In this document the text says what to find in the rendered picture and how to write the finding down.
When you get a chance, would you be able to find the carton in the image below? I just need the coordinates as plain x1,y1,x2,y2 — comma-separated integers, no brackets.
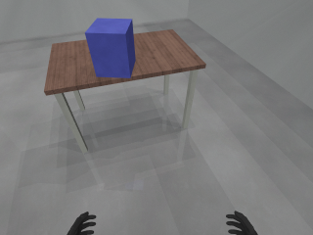
85,18,136,78

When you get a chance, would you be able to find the table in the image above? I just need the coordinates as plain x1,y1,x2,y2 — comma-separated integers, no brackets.
44,29,206,153

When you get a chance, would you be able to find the right robot hand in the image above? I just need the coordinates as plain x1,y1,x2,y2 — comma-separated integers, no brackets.
226,211,258,235

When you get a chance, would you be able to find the left robot hand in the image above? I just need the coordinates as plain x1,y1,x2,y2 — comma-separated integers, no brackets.
67,211,97,235

